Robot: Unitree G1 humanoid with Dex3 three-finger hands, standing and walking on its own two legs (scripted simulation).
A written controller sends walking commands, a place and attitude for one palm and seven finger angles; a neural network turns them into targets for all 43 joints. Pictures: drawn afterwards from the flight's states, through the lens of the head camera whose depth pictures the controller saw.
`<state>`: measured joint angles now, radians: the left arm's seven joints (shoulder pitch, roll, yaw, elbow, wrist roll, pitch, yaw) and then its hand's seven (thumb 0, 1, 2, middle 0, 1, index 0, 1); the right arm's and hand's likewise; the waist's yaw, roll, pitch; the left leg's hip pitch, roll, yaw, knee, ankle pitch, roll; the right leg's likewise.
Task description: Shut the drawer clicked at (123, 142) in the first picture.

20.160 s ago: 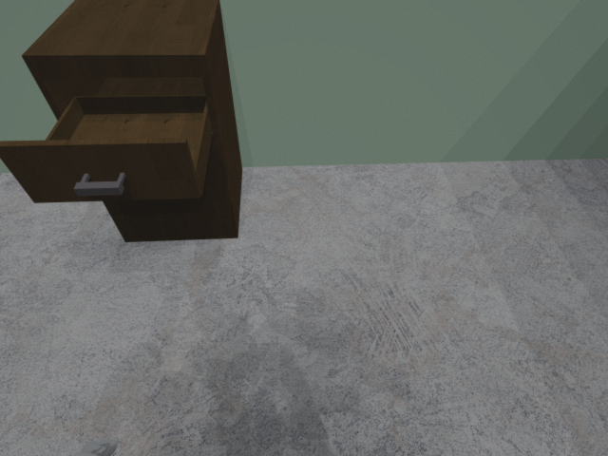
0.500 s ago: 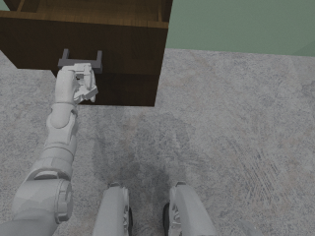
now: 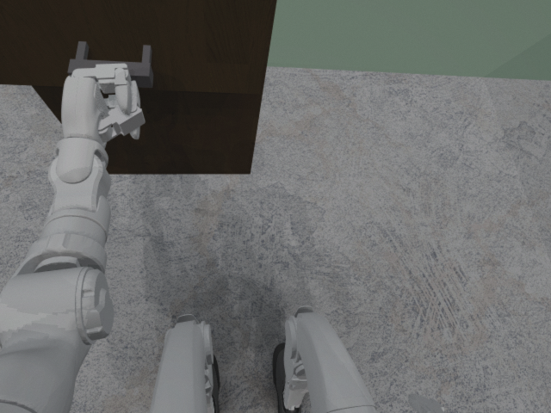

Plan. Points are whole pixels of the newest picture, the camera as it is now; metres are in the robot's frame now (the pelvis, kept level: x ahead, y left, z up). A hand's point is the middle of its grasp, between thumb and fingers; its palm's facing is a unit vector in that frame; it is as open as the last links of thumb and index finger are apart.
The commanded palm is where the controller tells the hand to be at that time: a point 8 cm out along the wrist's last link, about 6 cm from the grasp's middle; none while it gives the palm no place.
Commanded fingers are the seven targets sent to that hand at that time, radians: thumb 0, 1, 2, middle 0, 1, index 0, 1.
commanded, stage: push the drawer shut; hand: left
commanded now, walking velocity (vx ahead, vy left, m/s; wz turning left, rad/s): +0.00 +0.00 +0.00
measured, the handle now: (114, 62) +0.60 +0.19 +0.03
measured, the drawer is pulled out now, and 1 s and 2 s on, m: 0.11 0.00 0.00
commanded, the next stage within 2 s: pull the fist back off the drawer in 0.98 s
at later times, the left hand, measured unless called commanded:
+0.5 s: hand (137, 72) +0.58 +0.16 +0.03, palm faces -0.01 -1.00 -0.04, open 3.2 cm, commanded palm +0.59 +0.16 +0.04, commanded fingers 0.00 0.90 0.90 -1.40 -1.60 -1.40 -1.60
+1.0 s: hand (136, 42) +0.64 +0.16 +0.03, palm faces +0.00 -1.00 -0.04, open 3.3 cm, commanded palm +0.66 +0.14 +0.04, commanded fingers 0.00 0.90 0.90 -1.40 -1.60 -1.40 -1.60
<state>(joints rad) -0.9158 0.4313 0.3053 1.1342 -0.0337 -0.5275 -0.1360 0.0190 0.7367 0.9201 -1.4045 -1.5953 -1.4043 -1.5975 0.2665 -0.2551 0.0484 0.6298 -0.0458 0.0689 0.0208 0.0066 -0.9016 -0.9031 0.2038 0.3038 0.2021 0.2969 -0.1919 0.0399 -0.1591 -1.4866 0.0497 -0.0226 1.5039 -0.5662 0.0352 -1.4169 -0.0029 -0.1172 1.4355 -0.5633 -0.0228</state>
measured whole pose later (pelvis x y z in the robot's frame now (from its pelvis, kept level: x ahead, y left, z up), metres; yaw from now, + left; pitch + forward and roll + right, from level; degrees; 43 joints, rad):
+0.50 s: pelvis -0.01 +0.01 -0.02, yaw -2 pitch +35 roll -7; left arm -1.18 0.59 0.35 1.25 0.04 -0.42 -0.12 0.04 0.72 0.91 -1.40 -1.60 -1.40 -1.60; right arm 0.33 -0.25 0.09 0.63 -0.07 0.06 0.03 0.00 -0.90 -0.90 0.20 0.30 0.20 0.30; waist -0.28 0.05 -0.14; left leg -1.61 0.06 -0.04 1.56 -0.56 0.05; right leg -1.53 0.01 -0.13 1.46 -0.55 -0.02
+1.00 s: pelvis -0.01 +0.00 -0.03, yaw -4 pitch +38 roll -9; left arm -1.38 0.76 0.38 1.30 0.13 -0.30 -0.15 0.05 0.64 0.91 -1.40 -1.60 -1.40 -1.60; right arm 0.38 -0.23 0.13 0.61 -0.08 0.06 0.04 0.00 -0.90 -0.90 0.20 0.30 0.20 0.30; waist -0.35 0.05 -0.11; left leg -1.71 0.07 -0.06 1.60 -0.57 0.04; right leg -1.61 0.02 -0.15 1.49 -0.55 -0.02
